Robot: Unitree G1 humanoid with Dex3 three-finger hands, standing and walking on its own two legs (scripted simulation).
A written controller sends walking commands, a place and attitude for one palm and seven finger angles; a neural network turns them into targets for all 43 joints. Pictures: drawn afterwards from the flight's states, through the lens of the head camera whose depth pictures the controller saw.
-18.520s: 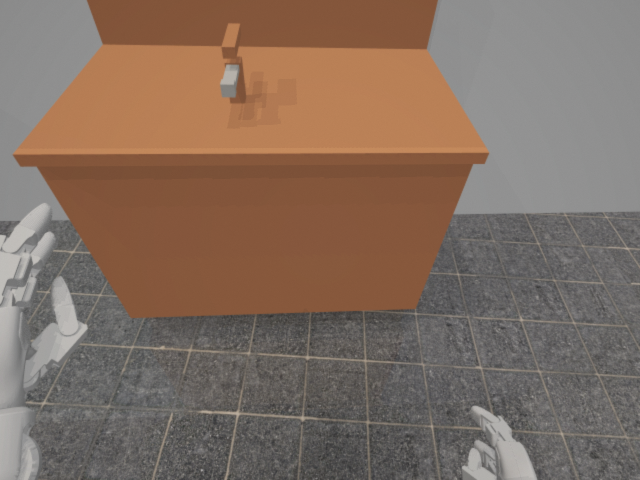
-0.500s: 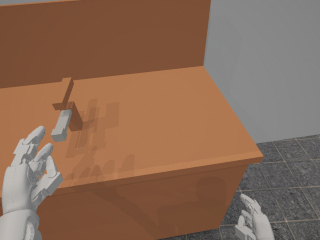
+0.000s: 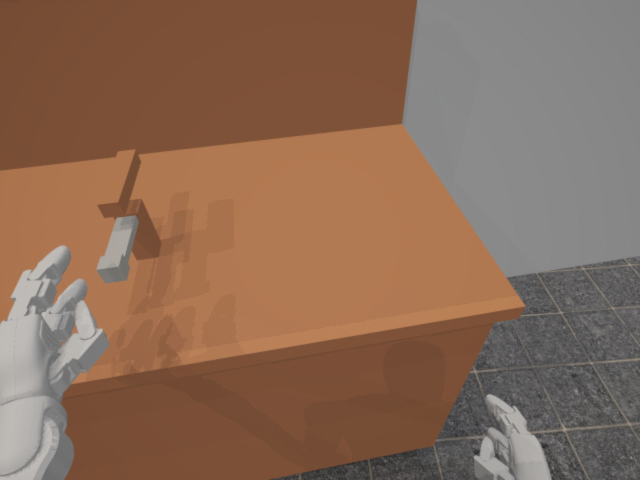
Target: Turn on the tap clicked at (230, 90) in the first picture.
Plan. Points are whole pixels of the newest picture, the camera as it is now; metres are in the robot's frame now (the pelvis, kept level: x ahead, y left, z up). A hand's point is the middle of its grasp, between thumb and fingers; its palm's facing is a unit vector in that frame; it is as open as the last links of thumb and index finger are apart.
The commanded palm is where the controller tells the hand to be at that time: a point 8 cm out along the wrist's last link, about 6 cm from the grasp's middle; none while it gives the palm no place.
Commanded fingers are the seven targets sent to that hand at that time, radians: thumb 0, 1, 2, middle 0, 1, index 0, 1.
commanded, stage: reach beside the lever's end, fingers flat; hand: left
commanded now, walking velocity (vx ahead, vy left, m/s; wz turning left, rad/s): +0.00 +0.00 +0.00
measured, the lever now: (113, 268) +0.33 +0.33 +0.10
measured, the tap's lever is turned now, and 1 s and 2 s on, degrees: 0 0 0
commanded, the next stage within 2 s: push the lever round in 1.68 s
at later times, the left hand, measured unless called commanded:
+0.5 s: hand (91, 319) +0.24 +0.29 +0.13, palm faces +0.49 -0.86 -0.11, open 7.6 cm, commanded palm +0.20 +0.33 +0.12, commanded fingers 0.00 0.90 0.90 -0.17 -0.22 -0.17 -0.22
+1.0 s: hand (87, 297) +0.27 +0.32 +0.11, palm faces +0.51 -0.85 -0.12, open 7.8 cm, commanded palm +0.23 +0.36 +0.11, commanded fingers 0.00 0.90 0.90 -0.15 -0.16 -0.15 -0.16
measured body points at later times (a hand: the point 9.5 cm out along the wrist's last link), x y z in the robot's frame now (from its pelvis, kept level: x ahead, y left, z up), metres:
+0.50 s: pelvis +0.00 +0.02 +0.00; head -0.01 +0.00 +0.45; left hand +0.20 +0.33 +0.13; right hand +0.19 -0.21 -0.08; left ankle +0.02 +0.13 -0.73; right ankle +0.00 -0.07 -0.73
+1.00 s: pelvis +0.00 +0.02 +0.00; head +0.00 +0.00 +0.45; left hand +0.24 +0.36 +0.12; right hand +0.17 -0.23 -0.09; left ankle +0.02 +0.13 -0.73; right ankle +0.00 -0.07 -0.73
